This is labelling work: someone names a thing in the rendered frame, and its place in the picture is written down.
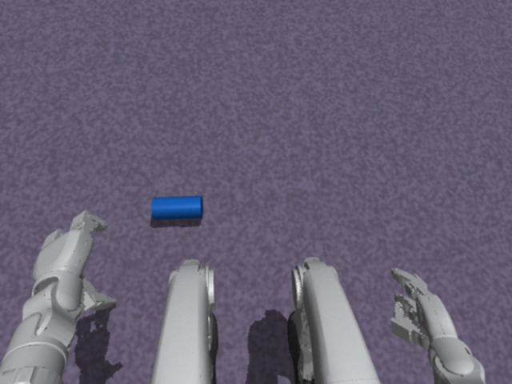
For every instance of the left robot hand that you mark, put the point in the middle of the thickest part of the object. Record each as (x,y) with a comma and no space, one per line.
(69,252)

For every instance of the can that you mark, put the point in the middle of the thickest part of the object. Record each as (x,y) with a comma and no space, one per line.
(177,207)

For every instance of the right robot foot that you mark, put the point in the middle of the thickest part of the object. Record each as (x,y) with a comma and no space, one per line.
(294,349)

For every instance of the left robot arm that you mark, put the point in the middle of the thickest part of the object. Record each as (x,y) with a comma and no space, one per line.
(39,348)

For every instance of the right robot arm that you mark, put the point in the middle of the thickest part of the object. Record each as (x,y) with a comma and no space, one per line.
(452,362)

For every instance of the right robot hand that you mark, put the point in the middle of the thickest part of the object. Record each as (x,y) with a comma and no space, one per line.
(428,318)

